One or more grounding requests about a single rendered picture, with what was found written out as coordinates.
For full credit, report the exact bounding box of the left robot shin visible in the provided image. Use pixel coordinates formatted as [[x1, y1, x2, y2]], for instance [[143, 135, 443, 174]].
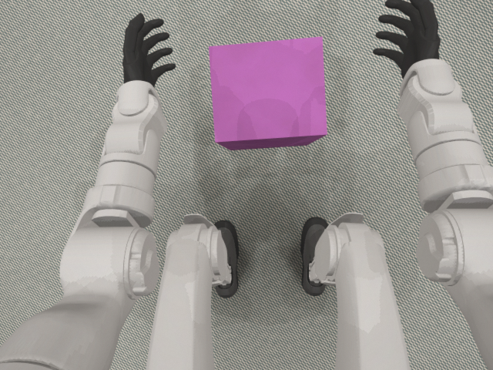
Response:
[[166, 214, 232, 287]]

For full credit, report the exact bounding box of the robot left hand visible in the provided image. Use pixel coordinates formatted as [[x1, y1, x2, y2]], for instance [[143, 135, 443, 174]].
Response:
[[122, 13, 176, 88]]

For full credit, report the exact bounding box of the robot left forearm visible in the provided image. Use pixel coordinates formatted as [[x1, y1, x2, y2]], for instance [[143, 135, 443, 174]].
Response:
[[60, 80, 167, 291]]

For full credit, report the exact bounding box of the left robot upper arm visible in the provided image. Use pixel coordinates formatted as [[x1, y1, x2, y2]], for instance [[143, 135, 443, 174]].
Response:
[[0, 227, 159, 370]]

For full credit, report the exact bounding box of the robot right forearm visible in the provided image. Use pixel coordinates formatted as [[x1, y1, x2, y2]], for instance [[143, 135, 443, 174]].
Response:
[[397, 59, 493, 213]]

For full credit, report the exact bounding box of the robot right hand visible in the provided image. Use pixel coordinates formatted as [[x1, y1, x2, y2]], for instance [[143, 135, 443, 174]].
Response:
[[373, 0, 441, 79]]

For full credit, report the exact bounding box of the right robot foot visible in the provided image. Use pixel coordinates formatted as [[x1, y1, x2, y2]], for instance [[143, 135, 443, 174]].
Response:
[[300, 217, 328, 296]]

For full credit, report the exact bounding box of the right robot upper arm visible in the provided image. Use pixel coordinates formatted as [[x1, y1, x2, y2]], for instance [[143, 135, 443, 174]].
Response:
[[416, 209, 493, 370]]

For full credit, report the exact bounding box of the carton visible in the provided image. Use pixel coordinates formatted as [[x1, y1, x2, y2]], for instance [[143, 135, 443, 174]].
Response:
[[209, 36, 327, 150]]

